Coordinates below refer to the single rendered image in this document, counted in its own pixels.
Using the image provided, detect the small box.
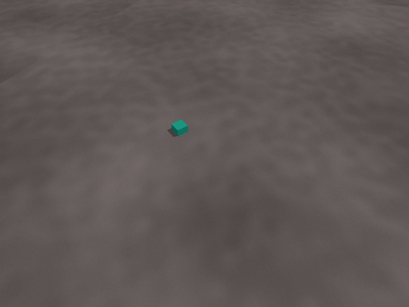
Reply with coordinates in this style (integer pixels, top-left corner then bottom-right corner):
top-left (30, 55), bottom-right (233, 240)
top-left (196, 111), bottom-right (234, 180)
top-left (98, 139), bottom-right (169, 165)
top-left (171, 120), bottom-right (188, 136)

